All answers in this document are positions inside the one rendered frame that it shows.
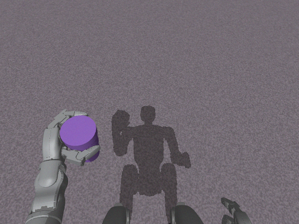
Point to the cup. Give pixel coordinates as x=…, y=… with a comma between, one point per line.
x=80, y=133

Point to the right robot hand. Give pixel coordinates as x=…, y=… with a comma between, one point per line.
x=240, y=217

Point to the left robot hand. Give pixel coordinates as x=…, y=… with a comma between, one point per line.
x=54, y=148

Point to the left robot arm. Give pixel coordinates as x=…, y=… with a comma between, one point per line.
x=49, y=201

